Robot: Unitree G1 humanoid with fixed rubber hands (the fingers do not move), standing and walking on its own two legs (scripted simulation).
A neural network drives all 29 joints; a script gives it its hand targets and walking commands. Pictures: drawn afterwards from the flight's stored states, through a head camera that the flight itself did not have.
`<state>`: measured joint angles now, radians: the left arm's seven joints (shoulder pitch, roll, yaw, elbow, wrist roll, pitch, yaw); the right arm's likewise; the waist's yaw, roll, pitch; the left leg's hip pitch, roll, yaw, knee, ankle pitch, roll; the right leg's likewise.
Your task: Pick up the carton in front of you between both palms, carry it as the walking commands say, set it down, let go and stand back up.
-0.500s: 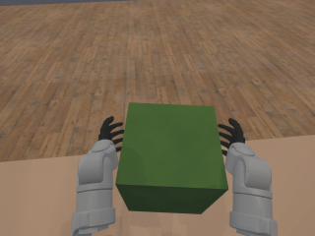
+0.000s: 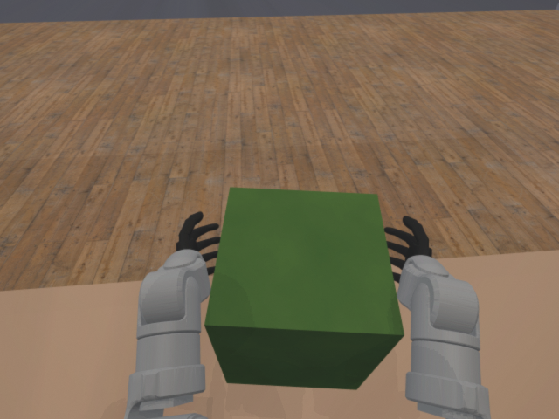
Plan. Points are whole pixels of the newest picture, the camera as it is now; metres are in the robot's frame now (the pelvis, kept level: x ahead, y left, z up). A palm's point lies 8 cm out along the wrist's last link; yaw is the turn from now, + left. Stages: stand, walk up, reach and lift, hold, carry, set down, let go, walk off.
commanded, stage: carry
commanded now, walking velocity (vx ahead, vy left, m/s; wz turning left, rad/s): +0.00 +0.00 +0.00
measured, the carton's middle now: (297, 294) +0.31 +0.00 +0.04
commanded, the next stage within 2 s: none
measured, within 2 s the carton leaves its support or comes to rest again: neither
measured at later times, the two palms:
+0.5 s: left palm (190, 263) +0.31 +0.16 +0.11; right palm (411, 269) +0.31 -0.15 +0.11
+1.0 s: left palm (189, 257) +0.32 +0.16 +0.11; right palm (407, 261) +0.33 -0.15 +0.11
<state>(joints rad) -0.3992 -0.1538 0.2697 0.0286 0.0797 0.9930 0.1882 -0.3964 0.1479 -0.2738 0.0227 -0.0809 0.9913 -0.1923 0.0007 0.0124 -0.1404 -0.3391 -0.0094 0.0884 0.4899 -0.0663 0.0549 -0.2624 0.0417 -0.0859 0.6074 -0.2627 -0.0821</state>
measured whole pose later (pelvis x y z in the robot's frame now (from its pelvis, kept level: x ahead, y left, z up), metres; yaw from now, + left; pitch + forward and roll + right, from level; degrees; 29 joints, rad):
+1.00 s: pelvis +0.02 +0.00 +0.00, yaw +0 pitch +3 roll +0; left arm -0.39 -0.17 0.27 0.02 0.09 1.00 0.18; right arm -0.38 0.15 -0.28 0.01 -0.08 1.00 -0.19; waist 0.02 0.00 -0.18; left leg -0.38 -0.02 0.09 0.60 -0.25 0.07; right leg -0.27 0.03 -0.08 0.64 -0.31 -0.09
